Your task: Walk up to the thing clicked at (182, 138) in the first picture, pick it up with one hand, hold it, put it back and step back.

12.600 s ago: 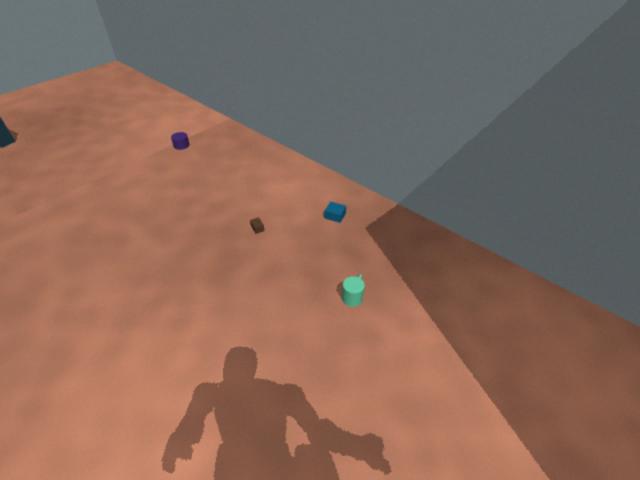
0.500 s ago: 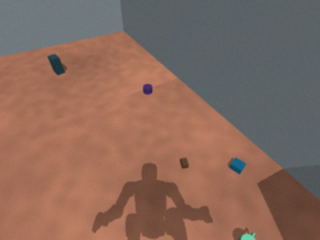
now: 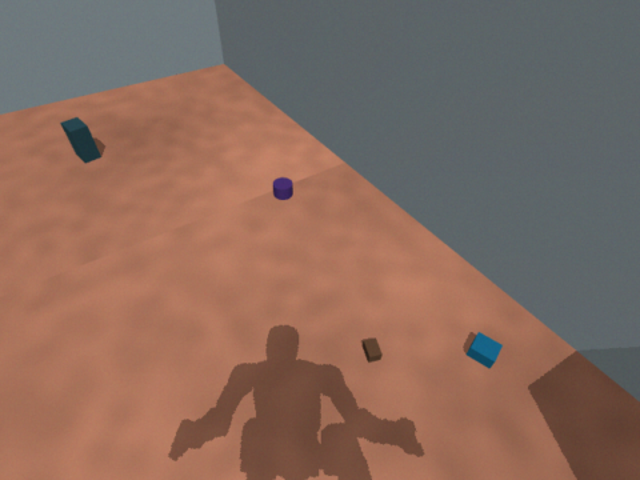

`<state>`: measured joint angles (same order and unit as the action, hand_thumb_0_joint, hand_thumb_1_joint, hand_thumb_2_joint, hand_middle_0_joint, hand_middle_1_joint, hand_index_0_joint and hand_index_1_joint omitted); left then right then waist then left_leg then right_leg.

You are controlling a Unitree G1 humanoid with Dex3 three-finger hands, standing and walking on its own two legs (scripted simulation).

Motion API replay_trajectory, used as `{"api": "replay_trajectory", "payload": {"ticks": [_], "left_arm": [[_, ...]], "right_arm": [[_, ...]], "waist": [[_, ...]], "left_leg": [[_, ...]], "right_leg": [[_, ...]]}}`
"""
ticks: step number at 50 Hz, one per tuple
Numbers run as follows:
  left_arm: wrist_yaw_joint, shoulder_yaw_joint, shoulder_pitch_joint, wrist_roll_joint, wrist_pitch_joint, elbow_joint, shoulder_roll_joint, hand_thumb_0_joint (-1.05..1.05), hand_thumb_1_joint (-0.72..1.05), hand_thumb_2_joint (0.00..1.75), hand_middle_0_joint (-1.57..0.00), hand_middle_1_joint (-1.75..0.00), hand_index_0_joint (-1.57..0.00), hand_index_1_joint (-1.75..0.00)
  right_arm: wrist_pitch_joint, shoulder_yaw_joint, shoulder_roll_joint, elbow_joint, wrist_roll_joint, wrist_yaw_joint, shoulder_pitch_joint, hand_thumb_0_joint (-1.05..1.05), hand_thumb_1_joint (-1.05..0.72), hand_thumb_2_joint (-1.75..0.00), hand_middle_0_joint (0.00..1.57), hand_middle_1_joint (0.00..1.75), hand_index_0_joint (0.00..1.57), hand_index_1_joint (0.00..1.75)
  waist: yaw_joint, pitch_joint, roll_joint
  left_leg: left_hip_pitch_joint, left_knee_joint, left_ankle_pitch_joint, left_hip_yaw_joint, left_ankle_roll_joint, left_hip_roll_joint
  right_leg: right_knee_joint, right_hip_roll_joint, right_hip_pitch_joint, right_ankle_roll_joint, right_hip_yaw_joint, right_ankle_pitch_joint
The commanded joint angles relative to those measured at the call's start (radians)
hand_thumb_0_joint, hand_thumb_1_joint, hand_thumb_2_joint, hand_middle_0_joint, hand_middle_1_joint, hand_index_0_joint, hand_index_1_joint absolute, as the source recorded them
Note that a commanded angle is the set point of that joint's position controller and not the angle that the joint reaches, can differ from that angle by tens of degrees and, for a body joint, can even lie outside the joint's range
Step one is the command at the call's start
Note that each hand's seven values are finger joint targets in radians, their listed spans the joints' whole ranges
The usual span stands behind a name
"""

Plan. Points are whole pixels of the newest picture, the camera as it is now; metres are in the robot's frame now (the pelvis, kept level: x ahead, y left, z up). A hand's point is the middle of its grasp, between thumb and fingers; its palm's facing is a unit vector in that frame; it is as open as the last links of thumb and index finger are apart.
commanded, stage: walk up
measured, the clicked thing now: (282, 188) +1.55 +0.20 -0.71
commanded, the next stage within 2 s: stand in 0.88 s
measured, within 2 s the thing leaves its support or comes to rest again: neither
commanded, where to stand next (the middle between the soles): +0.10 -0.01 m, yaw +0 degrees
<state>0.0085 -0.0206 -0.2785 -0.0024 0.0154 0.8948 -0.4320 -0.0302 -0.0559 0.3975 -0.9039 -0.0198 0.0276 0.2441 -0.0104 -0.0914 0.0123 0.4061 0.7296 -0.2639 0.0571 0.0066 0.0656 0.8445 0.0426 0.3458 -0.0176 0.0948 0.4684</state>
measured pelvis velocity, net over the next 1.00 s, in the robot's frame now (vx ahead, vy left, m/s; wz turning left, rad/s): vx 0.04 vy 0.00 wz -0.07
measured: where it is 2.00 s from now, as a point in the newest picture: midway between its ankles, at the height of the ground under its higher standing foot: outside the picture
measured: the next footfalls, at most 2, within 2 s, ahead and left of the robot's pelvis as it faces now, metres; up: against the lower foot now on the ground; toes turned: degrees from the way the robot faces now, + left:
none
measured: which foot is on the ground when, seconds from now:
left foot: down 0.00-1.00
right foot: down 0.00-1.00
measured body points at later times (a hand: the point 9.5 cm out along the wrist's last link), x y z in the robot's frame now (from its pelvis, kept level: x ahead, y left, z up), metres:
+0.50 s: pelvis +0.03 +0.00 +0.02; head +0.05 +0.00 +0.47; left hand +0.13 +0.30 -0.10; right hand +0.11 -0.31 -0.10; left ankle +0.08 +0.13 -0.71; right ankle +0.03 -0.13 -0.71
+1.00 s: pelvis +0.04 +0.00 +0.04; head +0.05 -0.01 +0.49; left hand +0.16 +0.28 -0.09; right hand +0.09 -0.32 -0.09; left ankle +0.08 +0.13 -0.71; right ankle +0.03 -0.13 -0.71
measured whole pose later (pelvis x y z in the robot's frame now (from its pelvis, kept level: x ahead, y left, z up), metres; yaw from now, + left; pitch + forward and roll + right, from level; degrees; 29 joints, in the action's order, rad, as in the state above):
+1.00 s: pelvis +0.04 +0.00 +0.04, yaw -4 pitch -2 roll +0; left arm -0.02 -0.01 -0.07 -0.01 0.01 1.15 -0.34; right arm -0.02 -0.01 0.36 -1.17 -0.01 0.00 0.08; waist 0.02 -0.05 0.00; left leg 0.15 0.33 -0.14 0.13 0.03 0.08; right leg 0.35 0.01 0.10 0.01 0.02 0.21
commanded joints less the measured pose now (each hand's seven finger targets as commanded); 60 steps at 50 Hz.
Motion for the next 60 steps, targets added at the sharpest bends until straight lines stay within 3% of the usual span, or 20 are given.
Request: {"api": "replay_trajectory", "payload": {"ticks": [1,3,5,8,9,10,11,12,14,16,17,20,26,33,41,47,53,56,60], "left_arm": [[0.019,-0.051,-0.042,0.012,0.009,-0.002,-0.202,0.0,0.9,0.9,-0.2,-0.3,-0.2,-0.3],[0.009,-0.056,-0.052,0.01,0.014,0.033,-0.201,0.0,0.9,0.9,-0.2,-0.3,-0.2,-0.3],[0.004,-0.056,-0.035,0.004,0.012,0.048,-0.169,0.0,0.9,0.9,-0.2,-0.3,-0.2,-0.3],[0.004,-0.061,-0.037,-0.012,0.008,0.071,-0.155,0.0,0.9,0.9,-0.2,-0.3,-0.2,-0.3],[0.005,-0.07,-0.02,-0.02,0.01,0.07,-0.178,0.0,0.9,0.9,-0.2,-0.3,-0.2,-0.3],[0.003,-0.074,0.03,-0.022,0.012,0.051,-0.22,0.0,0.9,0.9,-0.2,-0.3,-0.2,-0.3],[-0.007,-0.066,0.09,-0.012,0.01,0.042,-0.227,0.0,0.9,0.9,-0.2,-0.3,-0.2,-0.3],[-0.012,-0.056,0.13,-0.011,0.007,0.035,-0.207,0.0,0.9,0.9,-0.2,-0.3,-0.2,-0.3],[-0.014,-0.039,0.123,-0.004,0.004,0.052,-0.168,0.0,0.9,0.9,-0.2,-0.3,-0.2,-0.3],[-0.015,-0.04,0.111,-0.006,0.005,0.081,-0.167,0.0,0.9,0.9,-0.2,-0.3,-0.2,-0.3],[-0.013,-0.04,0.102,-0.005,0.008,0.091,-0.168,0.0,0.9,0.9,-0.2,-0.3,-0.2,-0.3],[-0.014,-0.037,0.154,0.0,0.009,0.099,-0.171,0.0,0.9,0.9,-0.2,-0.3,-0.2,-0.3],[-0.013,-0.028,0.199,0.002,0.002,0.131,-0.154,0.0,0.9,0.9,-0.2,-0.3,-0.2,-0.3],[-0.017,-0.029,0.234,0.003,-0.002,0.161,-0.141,0.0,0.9,0.9,-0.2,-0.3,-0.2,-0.3],[-0.02,-0.034,0.25,-0.001,-0.008,0.178,-0.138,0.0,0.9,0.9,-0.2,-0.3,-0.2,-0.3],[-0.01,-0.031,0.255,-0.004,0.018,0.187,-0.142,0.0,0.9,0.9,-0.2,-0.3,-0.2,-0.3],[-0.005,-0.027,0.256,-0.002,0.017,0.19,-0.14,0.0,0.9,0.9,-0.2,-0.3,-0.2,-0.3],[-0.005,-0.024,0.247,-0.002,0.018,0.187,-0.134,0.0,0.9,0.9,-0.2,-0.3,-0.2,-0.3],[-0.003,-0.025,0.249,-0.001,0.018,0.188,-0.138,0.0,0.9,0.9,-0.2,-0.3,-0.2,-0.3]], "right_arm": [[-0.026,-0.056,0.284,0.07,-0.003,-0.027,-0.065,0.0,-0.9,-0.9,0.2,0.3,0.2,0.3],[-0.026,-0.054,0.294,0.053,0.0,-0.029,-0.064,0.0,-0.9,-0.9,0.2,0.3,0.2,0.3],[-0.023,-0.045,0.275,0.046,0.002,-0.031,-0.07,0.0,-0.9,-0.9,0.2,0.3,0.2,0.3],[-0.014,-0.032,0.261,0.04,0.014,-0.035,-0.093,0.0,-0.9,-0.9,0.2,0.3,0.2,0.3],[-0.013,-0.02,0.226,0.038,0.02,-0.036,-0.095,0.0,-0.9,-0.9,0.2,0.3,0.2,0.3],[-0.013,-0.01,0.188,0.035,0.029,-0.037,-0.089,0.0,-0.9,-0.9,0.2,0.3,0.2,0.3],[-0.011,-0.009,0.181,0.018,0.035,-0.041,-0.099,0.0,-0.9,-0.9,0.2,0.3,0.2,0.3],[-0.012,-0.014,0.192,0.001,0.029,-0.044,-0.1,0.0,-0.9,-0.9,0.2,0.3,0.2,0.3],[-0.02,-0.014,0.228,-0.022,0.022,-0.039,-0.135,0.0,-0.9,-0.9,0.2,0.3,0.2,0.3],[-0.023,-0.004,0.223,-0.045,0.022,-0.039,-0.144,0.0,-0.9,-0.9,0.2,0.3,0.2,0.3],[-0.025,0.003,0.215,-0.054,0.025,-0.038,-0.152,0.0,-0.9,-0.9,0.2,0.3,0.2,0.3],[-0.027,0.007,0.209,-0.087,0.028,-0.038,-0.16,0.0,-0.9,-0.9,0.2,0.3,0.2,0.3],[-0.018,0.013,0.195,-0.133,0.023,-0.035,-0.204,0.0,-0.9,-0.9,0.2,0.3,0.2,0.3],[-0.019,0.018,0.187,-0.172,0.018,-0.035,-0.223,0.0,-0.9,-0.9,0.2,0.3,0.2,0.3],[-0.025,0.016,0.185,-0.193,0.015,-0.037,-0.22,0.0,-0.9,-0.9,0.2,0.3,0.2,0.3],[-0.011,0.013,0.165,-0.192,0.013,-0.03,-0.237,0.0,-0.9,-0.9,0.2,0.3,0.2,0.3],[0.0,0.011,0.165,-0.197,0.008,-0.026,-0.224,0.0,-0.9,-0.9,0.2,0.3,0.2,0.3],[-0.002,0.008,0.168,-0.197,0.01,-0.026,-0.227,0.0,-0.9,-0.9,0.2,0.3,0.2,0.3],[-0.002,0.011,0.158,-0.203,0.008,-0.027,-0.217,0.0,-0.9,-0.9,0.2,0.3,0.2,0.3]], "waist": [[-0.002,0.032,-0.179],[-0.003,0.064,-0.25],[0.001,0.111,-0.246],[-0.021,0.127,-0.209],[-0.025,0.132,-0.143],[0.002,0.134,-0.034],[0.027,0.107,0.013],[0.042,0.102,0.005],[0.021,0.109,-0.044],[0.009,0.111,-0.01],[0.002,0.125,0.006],[0.019,0.137,0.002],[0.019,0.118,0.022],[0.016,0.102,0.005],[0.016,0.118,-0.015],[0.024,0.137,-0.018],[0.03,0.11,0.007],[0.027,0.145,-0.01],[0.03,0.131,-0.01]], "left_leg": [[-0.082,-0.41,-0.209,-0.38,-0.193,0.262],[-0.115,-0.341,-0.002,-0.283,-0.179,0.233],[-0.15,-0.284,0.151,-0.234,-0.175,0.219],[-0.094,-0.212,0.209,-0.182,-0.138,0.201],[-0.046,-0.193,0.191,-0.163,-0.103,0.184],[-0.037,-0.17,0.095,-0.116,-0.057,0.12],[-0.143,-0.168,-0.067,-0.067,-0.037,0.053],[-0.193,-0.2,-0.103,-0.076,-0.041,0.06],[-0.19,-0.271,-0.093,-0.121,-0.063,0.113],[-0.151,-0.281,-0.004,-0.132,-0.076,0.14],[-0.165,-0.261,0.061,-0.108,-0.072,0.13],[-0.234,-0.257,0.154,-0.052,-0.047,0.095],[-0.289,-0.319,0.125,-0.036,-0.038,0.095],[-0.305,-0.393,0.135,-0.031,-0.021,0.099],[-0.323,-0.439,0.143,-0.03,-0.015,0.106],[-0.357,-0.447,0.223,-0.036,-0.001,0.113],[-0.346,-0.456,0.131,-0.036,-0.002,0.105],[-0.37,-0.445,0.222,-0.036,-0.005,0.114],[-0.36,-0.456,0.211,-0.033,-0.002,0.107]], "right_leg": [[0.104,-0.014,0.127,-0.015,0.014,0.07],[0.009,-0.003,0.078,-0.013,-0.054,0.036],[-0.089,-0.018,0.017,-0.011,-0.097,0.001],[-0.288,-0.032,-0.129,-0.026,-0.121,-0.157],[-0.318,0.002,-0.177,-0.039,-0.07,-0.235],[-0.352,0.086,-0.138,-0.075,0.073,-0.272],[-0.362,0.117,0.004,-0.109,0.117,-0.222],[-0.362,0.11,0.043,-0.099,0.09,-0.2],[-0.332,0.059,0.008,-0.056,0.02,-0.226],[-0.339,0.047,-0.07,-0.052,0.008,-0.274],[-0.362,0.06,-0.1,-0.055,0.026,-0.322],[-0.379,0.08,-0.097,-0.051,0.031,-0.428],[-0.476,0.082,-0.085,-0.036,0.038,-0.357],[-0.536,0.076,-0.124,-0.021,0.026,-0.347],[-0.549,0.072,-0.16,-0.015,0.011,-0.38],[-0.557,0.084,-0.192,-0.002,0.003,-0.452],[-0.598,0.086,-0.161,0.002,0.007,-0.352],[-0.576,0.09,-0.191,0.001,-0.002,-0.446],[-0.581,0.091,-0.196,0.004,-0.001,-0.445]]}}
